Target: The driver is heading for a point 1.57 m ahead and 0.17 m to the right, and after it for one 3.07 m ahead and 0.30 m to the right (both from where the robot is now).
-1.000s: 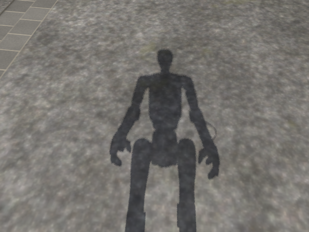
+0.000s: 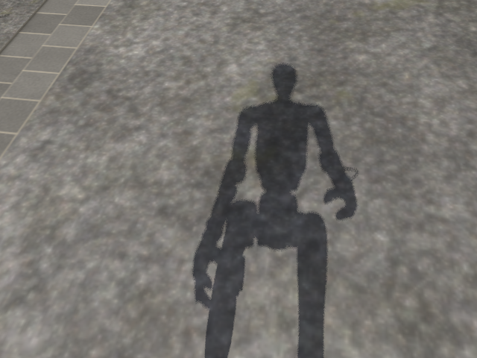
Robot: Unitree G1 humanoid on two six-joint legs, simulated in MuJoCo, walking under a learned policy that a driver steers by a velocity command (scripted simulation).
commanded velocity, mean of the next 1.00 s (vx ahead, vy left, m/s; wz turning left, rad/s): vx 0.49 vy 0.00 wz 0.00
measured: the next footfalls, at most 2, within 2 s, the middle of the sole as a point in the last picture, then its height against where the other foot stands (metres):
left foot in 0.18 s outside the picture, level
right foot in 0.72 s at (309, 326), level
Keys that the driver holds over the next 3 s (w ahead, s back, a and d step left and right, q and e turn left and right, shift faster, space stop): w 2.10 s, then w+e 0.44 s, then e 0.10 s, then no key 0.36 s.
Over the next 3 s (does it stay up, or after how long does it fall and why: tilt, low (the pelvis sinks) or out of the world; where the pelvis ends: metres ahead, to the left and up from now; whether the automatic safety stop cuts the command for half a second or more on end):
stays up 1.59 -0.03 -0.01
